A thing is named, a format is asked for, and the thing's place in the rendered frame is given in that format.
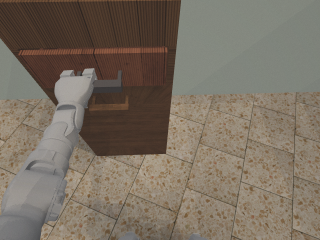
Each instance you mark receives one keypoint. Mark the robot shin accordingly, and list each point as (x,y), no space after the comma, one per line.
(130,234)
(195,235)

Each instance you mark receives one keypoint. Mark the robot left hand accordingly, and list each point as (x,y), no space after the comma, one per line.
(76,89)

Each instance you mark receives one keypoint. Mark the drawer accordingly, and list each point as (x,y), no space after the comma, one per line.
(140,65)

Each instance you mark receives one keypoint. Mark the robot left upper arm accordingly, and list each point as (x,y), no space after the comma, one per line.
(35,199)

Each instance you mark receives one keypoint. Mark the handle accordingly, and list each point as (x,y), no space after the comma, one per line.
(105,109)
(107,86)

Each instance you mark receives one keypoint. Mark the robot left forearm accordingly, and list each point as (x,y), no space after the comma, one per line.
(56,146)

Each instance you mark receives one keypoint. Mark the robot left shin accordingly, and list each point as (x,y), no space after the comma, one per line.
(130,234)

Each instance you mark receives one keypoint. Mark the cabinet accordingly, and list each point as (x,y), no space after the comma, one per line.
(41,24)

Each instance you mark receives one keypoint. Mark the robot right shin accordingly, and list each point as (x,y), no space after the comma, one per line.
(195,235)

